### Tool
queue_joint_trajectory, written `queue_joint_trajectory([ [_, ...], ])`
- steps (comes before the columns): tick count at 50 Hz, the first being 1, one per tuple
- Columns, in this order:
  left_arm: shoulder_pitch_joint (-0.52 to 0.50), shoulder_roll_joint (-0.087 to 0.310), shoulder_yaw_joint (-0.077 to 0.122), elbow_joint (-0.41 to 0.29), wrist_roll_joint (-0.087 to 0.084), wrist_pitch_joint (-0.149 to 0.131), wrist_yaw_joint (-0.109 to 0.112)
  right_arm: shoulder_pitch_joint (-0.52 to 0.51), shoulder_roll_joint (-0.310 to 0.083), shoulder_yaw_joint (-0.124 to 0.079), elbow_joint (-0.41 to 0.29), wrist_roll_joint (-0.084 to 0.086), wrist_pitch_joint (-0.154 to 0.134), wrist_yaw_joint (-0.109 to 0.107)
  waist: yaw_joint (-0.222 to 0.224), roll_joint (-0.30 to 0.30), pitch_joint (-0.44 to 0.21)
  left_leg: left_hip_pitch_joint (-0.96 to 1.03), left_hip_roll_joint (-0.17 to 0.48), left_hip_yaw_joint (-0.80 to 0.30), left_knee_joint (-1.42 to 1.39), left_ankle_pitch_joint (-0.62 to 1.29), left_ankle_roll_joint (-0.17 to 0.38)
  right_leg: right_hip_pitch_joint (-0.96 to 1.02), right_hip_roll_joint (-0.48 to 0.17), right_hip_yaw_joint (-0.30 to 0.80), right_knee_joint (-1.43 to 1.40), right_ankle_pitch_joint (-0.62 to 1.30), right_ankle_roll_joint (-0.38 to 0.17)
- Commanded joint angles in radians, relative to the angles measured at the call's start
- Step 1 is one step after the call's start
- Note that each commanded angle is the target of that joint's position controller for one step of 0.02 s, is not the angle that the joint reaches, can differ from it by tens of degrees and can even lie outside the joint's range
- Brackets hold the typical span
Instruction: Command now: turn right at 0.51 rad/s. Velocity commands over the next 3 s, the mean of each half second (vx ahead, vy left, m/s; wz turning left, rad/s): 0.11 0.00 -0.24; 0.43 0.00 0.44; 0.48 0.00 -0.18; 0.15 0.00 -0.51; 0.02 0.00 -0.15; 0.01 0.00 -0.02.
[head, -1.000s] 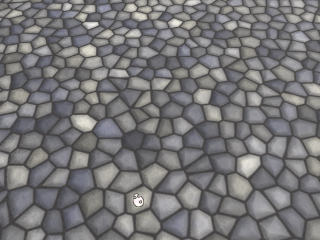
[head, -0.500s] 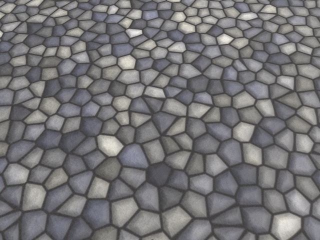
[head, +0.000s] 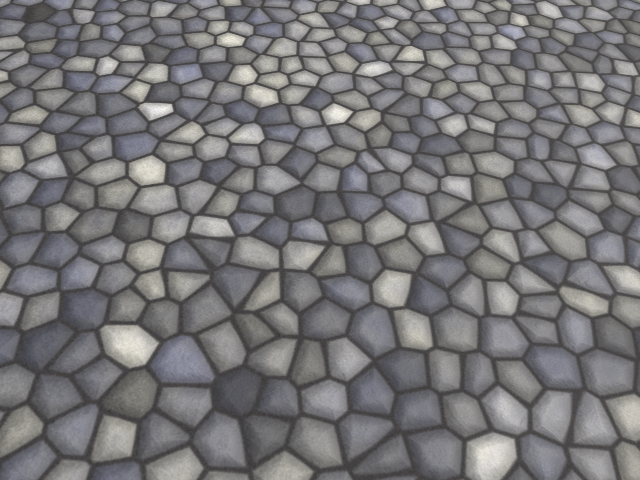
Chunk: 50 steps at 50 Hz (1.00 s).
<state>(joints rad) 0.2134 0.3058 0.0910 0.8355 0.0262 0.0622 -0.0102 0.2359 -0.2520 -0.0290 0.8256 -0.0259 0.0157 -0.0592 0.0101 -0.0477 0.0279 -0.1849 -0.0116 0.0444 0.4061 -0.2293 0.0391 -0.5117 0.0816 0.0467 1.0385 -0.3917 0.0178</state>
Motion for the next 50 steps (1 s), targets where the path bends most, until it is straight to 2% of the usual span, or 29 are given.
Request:
queue_joint_trajectory([
  [1, 0.001, 0.055, 0.008, -0.055, -0.004, 0.007, -0.014, -0.007, -0.129, -0.029, -0.067, 0.001, -0.017, 0.001, -0.015, 0.176, -0.022, 0.140, 0.245, -0.134, -0.082, 0.479, 0.172, -0.083, -0.039, -0.028, 0.011, -0.023, 0.035],
  [3, -0.040, 0.044, 0.000, -0.079, -0.009, 0.011, -0.024, 0.034, -0.154, -0.040, -0.056, 0.000, -0.014, 0.005, -0.045, 0.192, -0.038, 0.199, 0.271, -0.127, -0.056, 0.514, 0.178, -0.060, -0.053, -0.040, -0.084, -0.055, 0.041],
  [8, -0.064, 0.044, -0.010, -0.118, -0.027, 0.013, -0.030, 0.021, -0.200, -0.061, -0.055, -0.007, -0.009, 0.034, -0.059, 0.242, -0.059, 0.138, 0.291, -0.074, 0.005, 0.560, 0.160, 0.136, -0.044, -0.114, -0.310, -0.087, -0.002],
  [10, -0.029, 0.036, -0.013, -0.113, -0.027, 0.006, -0.023, 0.005, -0.207, -0.066, -0.048, 0.000, -0.006, 0.040, -0.034, 0.238, -0.066, 0.115, 0.285, -0.066, 0.057, 0.547, 0.141, 0.217, -0.030, -0.128, -0.456, -0.018, -0.026],
  [11, 0.005, 0.029, -0.016, -0.102, -0.020, -0.004, -0.016, -0.012, -0.205, -0.065, -0.045, 0.009, -0.003, 0.042, 0.001, 0.212, -0.068, 0.071, 0.266, -0.038, 0.109, 0.483, 0.104, 0.301, -0.026, -0.128, -0.619, 0.123, -0.041],
  [12, 0.026, 0.064, -0.010, -0.096, -0.004, -0.019, -0.007, 0.011, -0.184, -0.061, -0.038, 0.011, -0.002, 0.042, 0.013, 0.132, -0.084, -0.026, 0.239, -0.004, 0.195, 0.345, 0.044, 0.428, -0.073, -0.039, -0.746, 0.257, -0.056],
  [13, 0.063, 0.143, -0.003, -0.102, 0.008, -0.037, 0.004, 0.042, -0.082, -0.035, -0.071, -0.007, 0.002, 0.052, -0.003, -0.140, -0.139, -0.245, 0.147, 0.075, 0.411, -0.169, -0.029, 0.604, -0.347, 0.292, -0.798, 0.405, -0.105],
  [14, 0.127, 0.225, 0.023, -0.073, -0.011, -0.039, 0.008, -0.043, -0.074, -0.024, -0.106, -0.002, 0.015, 0.041, 0.055, -0.249, -0.111, -0.343, 0.035, 0.029, 0.513, -0.396, -0.033, 0.522, -0.473, 0.402, -0.774, 0.488, -0.269],
  [15, 0.140, 0.148, 0.003, -0.058, -0.011, -0.040, 0.006, -0.057, -0.123, -0.034, -0.090, -0.009, 0.022, 0.046, 0.058, -0.101, -0.068, -0.381, 0.072, -0.032, 0.572, -0.360, -0.026, 0.529, -0.436, 0.357, -0.816, 0.283, -0.286],
  [16, 0.094, 0.087, -0.019, -0.054, -0.005, -0.040, 0.007, -0.061, -0.123, -0.037, -0.070, -0.002, 0.020, 0.063, 0.038, -0.074, 0.002, -0.400, 0.083, -0.048, 0.563, -0.281, -0.019, 0.486, -0.383, 0.304, -0.871, 0.041, -0.255],
  [17, 0.038, 0.064, -0.028, -0.062, 0.004, -0.038, 0.012, -0.048, -0.136, -0.043, -0.050, 0.008, 0.013, 0.078, 0.015, -0.085, 0.059, -0.413, 0.087, -0.052, 0.540, -0.203, -0.018, 0.467, -0.329, 0.262, -0.920, -0.074, -0.209],
  [18, 0.034, 0.065, -0.031, -0.058, 0.001, -0.048, 0.022, -0.038, -0.148, -0.050, -0.036, -0.001, 0.008, 0.089, 0.014, -0.109, 0.085, -0.424, 0.082, -0.052, 0.546, -0.140, -0.019, 0.475, -0.305, 0.225, -0.947, -0.054, -0.191],
  [19, 0.042, 0.071, -0.030, -0.051, 0.003, -0.060, 0.025, -0.005, -0.145, -0.052, -0.010, -0.004, 0.003, 0.096, 0.009, -0.092, 0.076, -0.419, 0.068, -0.062, 0.570, -0.092, -0.016, 0.494, -0.289, 0.181, -0.948, 0.004, -0.179],
  [21, 0.078, 0.084, -0.025, -0.030, 0.003, -0.088, 0.024, 0.011, -0.126, -0.054, 0.009, 0.003, -0.006, 0.101, 0.010, -0.045, 0.062, -0.446, 0.039, -0.105, 0.601, -0.043, -0.009, 0.529, -0.302, 0.122, -0.946, 0.075, -0.170],
  [24, 0.102, 0.072, -0.025, -0.009, 0.000, -0.113, 0.027, -0.013, -0.113, -0.058, 0.008, 0.002, -0.010, 0.099, 0.014, -0.041, 0.082, -0.533, 0.039, -0.130, 0.608, 0.001, -0.018, 0.561, -0.328, 0.080, -0.968, 0.074, -0.178],
  [30, 0.154, 0.054, -0.027, 0.037, 0.000, -0.137, 0.030, -0.091, -0.074, -0.051, -0.023, -0.011, -0.015, 0.111, 0.028, -0.019, 0.119, -0.623, 0.062, -0.099, 0.527, 0.072, -0.044, 0.581, -0.355, -0.023, -0.972, 0.174, -0.203],
  [36, 0.200, 0.067, -0.024, 0.081, 0.004, -0.150, 0.027, -0.226, -0.045, -0.030, -0.113, -0.011, -0.021, 0.141, 0.044, -0.038, 0.141, -0.517, 0.075, 0.022, 0.308, 0.081, 0.020, 0.579, -0.366, -0.158, -0.911, 0.434, -0.183],
  [37, 0.203, 0.075, -0.022, 0.086, 0.004, -0.148, 0.028, -0.229, -0.045, -0.029, -0.122, -0.011, -0.022, 0.141, 0.039, -0.038, 0.135, -0.482, 0.063, 0.046, 0.277, 0.059, 0.040, 0.587, -0.368, -0.178, -0.882, 0.507, -0.175],
  [39, 0.190, 0.101, -0.019, 0.090, 0.003, -0.144, 0.029, -0.178, -0.057, -0.036, -0.121, -0.012, -0.022, 0.134, 0.005, -0.051, 0.079, -0.335, 0.001, 0.102, 0.241, -0.008, 0.087, 0.588, -0.362, -0.233, -0.743, 0.859, -0.154],
  [40, 0.186, 0.119, -0.015, 0.092, 0.003, -0.137, 0.030, -0.093, -0.074, -0.047, -0.103, -0.013, -0.026, 0.128, -0.037, -0.055, 0.014, -0.214, -0.046, 0.122, 0.230, -0.043, 0.112, 0.578, -0.356, -0.259, -0.590, 1.036, -0.145],
  [41, 0.180, 0.129, -0.014, 0.088, -0.002, -0.130, 0.030, 0.053, -0.098, -0.062, -0.061, -0.018, -0.035, 0.118, -0.104, -0.032, -0.084, -0.014, -0.088, 0.117, 0.172, -0.021, 0.141, 0.512, -0.335, -0.285, -0.373, 1.045, -0.126],
  [42, 0.183, 0.114, -0.022, 0.068, -0.001, -0.129, 0.027, 0.218, -0.168, -0.091, -0.012, -0.028, -0.041, 0.101, -0.171, 0.054, -0.191, 0.246, -0.008, -0.036, 0.109, -0.113, 0.184, 0.318, -0.298, -0.290, -0.084, 0.794, -0.094],
  [43, 0.213, -0.018, -0.050, -0.001, -0.010, -0.137, 0.005, 0.208, -0.283, -0.114, -0.028, -0.021, -0.041, 0.086, -0.103, 0.311, -0.273, 0.488, 0.316, -0.605, -0.023, -0.293, 0.310, -0.081, -0.117, -0.256, 0.284, -0.094, -0.034],
  [44, 0.101, 0.071, -0.032, -0.031, -0.003, -0.148, 0.001, 0.215, -0.282, -0.113, -0.040, 0.011, -0.036, 0.088, -0.143, 0.172, -0.317, 0.476, 0.360, -0.841, -0.153, -0.238, 0.334, -0.167, -0.078, -0.019, 0.387, -0.107, -0.041],
  [45, 0.039, 0.073, -0.030, -0.053, -0.016, -0.156, -0.003, 0.159, -0.259, -0.106, -0.022, 0.011, -0.033, 0.080, -0.111, 0.120, -0.172, 0.381, 0.332, -0.659, -0.144, -0.131, 0.307, -0.229, -0.133, -0.001, 0.376, 0.003, -0.054],
  [46, 0.047, 0.060, -0.038, -0.049, -0.015, -0.166, -0.001, 0.116, -0.205, -0.092, -0.024, 0.014, -0.037, 0.074, -0.072, 0.059, -0.081, 0.243, 0.292, -0.537, -0.145, 0.035, 0.275, -0.193, -0.175, -0.012, 0.285, 0.087, -0.058],
  [48, 0.098, 0.050, -0.039, -0.028, 0.013, -0.144, 0.003, 0.030, -0.148, -0.073, -0.039, 0.023, -0.047, 0.069, 0.002, 0.042, -0.040, 0.083, 0.196, -0.389, -0.175, 0.200, 0.226, -0.072, -0.209, -0.006, 0.179, 0.118, -0.041],
  [49, 0.127, 0.043, -0.040, -0.020, 0.021, -0.124, 0.000, 0.025, -0.138, -0.066, -0.042, 0.024, -0.058, 0.070, 0.019, 0.070, -0.049, 0.048, 0.189, -0.356, -0.181, 0.276, 0.233, -0.033, -0.212, -0.009, 0.154, 0.111, -0.030],
  [50, 0.144, 0.036, -0.042, -0.011, 0.024, -0.108, -0.005, 0.035, -0.124, -0.060, -0.033, 0.025, -0.071, 0.071, 0.029, 0.064, -0.050, 0.040, 0.177, -0.317, -0.192, 0.332, 0.232, -0.027, -0.214, -0.022, 0.131, 0.113, -0.021],
])
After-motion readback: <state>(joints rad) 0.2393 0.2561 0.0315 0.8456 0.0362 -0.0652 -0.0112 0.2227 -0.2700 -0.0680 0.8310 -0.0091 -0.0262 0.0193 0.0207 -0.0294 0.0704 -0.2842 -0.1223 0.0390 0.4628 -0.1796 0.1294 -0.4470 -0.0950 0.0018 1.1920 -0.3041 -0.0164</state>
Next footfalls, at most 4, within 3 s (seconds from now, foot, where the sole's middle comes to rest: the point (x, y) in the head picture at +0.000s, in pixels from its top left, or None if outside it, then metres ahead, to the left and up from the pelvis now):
0.24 right None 0.00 -0.12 -0.78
0.82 left None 0.31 0.10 -0.78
1.44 right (298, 411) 0.64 0.04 -0.78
1.92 left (239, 337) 0.82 0.19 -0.78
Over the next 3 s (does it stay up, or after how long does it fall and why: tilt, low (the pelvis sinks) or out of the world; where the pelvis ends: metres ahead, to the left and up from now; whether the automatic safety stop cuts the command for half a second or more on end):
stays up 0.71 0.11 0.00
